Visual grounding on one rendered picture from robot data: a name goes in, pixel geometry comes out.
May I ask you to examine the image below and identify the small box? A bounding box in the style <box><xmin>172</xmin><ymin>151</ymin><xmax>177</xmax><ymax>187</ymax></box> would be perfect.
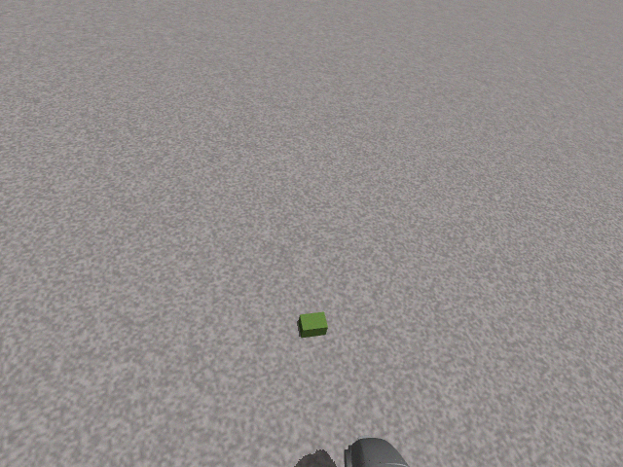
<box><xmin>298</xmin><ymin>312</ymin><xmax>328</xmax><ymax>338</ymax></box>

